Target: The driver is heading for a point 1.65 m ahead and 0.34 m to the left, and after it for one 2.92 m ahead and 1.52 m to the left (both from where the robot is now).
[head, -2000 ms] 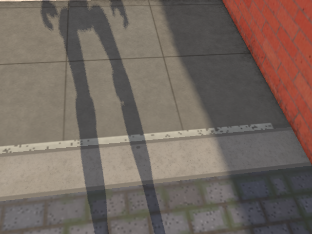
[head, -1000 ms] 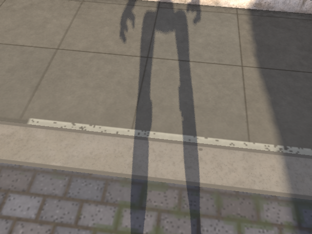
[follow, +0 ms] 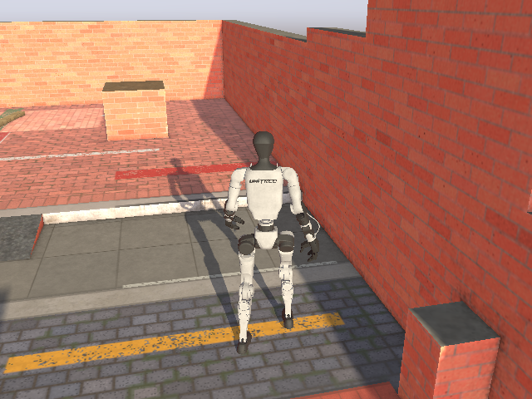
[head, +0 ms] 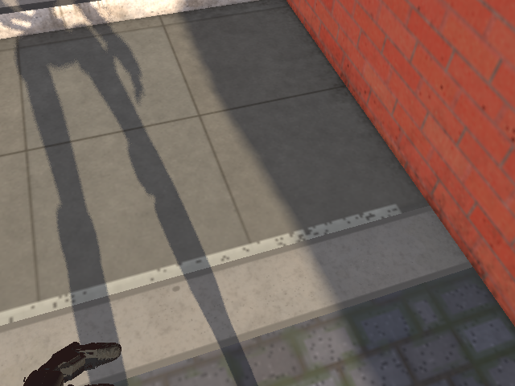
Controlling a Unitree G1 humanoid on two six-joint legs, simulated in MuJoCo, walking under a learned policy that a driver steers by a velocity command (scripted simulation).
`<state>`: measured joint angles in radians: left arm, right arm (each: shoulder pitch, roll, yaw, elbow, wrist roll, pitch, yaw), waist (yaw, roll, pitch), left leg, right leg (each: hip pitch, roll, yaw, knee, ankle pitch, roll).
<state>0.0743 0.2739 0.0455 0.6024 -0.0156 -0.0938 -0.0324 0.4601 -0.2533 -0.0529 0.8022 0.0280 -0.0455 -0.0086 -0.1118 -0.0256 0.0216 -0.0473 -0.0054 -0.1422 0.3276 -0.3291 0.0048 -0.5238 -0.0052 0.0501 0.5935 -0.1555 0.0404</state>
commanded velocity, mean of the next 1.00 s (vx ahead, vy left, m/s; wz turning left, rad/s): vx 0.49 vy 0.00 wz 0.40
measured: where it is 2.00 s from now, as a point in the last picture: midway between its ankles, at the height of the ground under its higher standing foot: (146, 217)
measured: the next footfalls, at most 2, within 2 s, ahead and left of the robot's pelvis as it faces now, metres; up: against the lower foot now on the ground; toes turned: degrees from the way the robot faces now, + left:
right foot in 0.06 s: +0.17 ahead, -0.13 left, +0.00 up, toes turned +5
left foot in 0.56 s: +0.43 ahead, +0.18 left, +0.00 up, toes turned +22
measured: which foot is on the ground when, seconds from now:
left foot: down 0.00-0.06, up 0.08-0.54, down 0.56-1.00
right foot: up 0.00-0.04, down 0.06-0.58, up 0.60-1.00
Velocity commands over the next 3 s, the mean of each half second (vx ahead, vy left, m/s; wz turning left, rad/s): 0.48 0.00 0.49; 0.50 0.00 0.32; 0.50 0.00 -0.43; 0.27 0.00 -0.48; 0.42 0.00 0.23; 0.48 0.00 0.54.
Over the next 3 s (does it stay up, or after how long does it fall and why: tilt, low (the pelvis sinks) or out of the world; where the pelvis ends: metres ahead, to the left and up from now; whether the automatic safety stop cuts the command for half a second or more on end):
stays up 1.47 0.30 -0.01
